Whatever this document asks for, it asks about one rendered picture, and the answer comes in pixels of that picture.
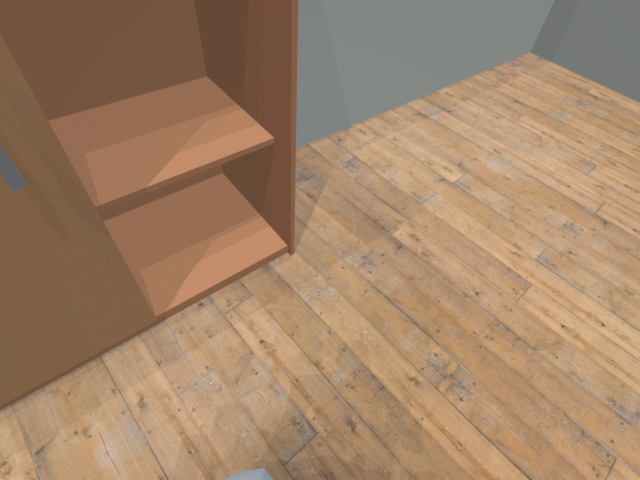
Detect handle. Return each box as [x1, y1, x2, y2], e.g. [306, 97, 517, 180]
[0, 145, 27, 192]

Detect wardrobe door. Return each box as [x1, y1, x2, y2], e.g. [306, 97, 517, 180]
[0, 34, 158, 406]

